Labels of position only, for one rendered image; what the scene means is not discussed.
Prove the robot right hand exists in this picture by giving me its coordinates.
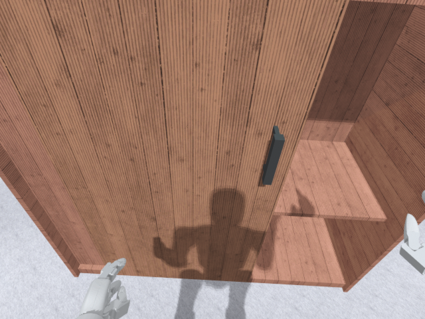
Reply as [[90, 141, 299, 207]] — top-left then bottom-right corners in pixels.
[[400, 190, 425, 275]]

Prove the wardrobe door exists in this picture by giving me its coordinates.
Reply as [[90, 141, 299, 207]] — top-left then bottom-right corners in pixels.
[[0, 62, 105, 265], [0, 0, 350, 282]]

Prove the robot left hand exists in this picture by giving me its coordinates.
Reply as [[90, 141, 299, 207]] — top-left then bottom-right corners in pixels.
[[79, 258, 130, 319]]

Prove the handle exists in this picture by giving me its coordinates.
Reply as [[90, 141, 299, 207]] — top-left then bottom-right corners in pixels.
[[262, 126, 285, 185]]

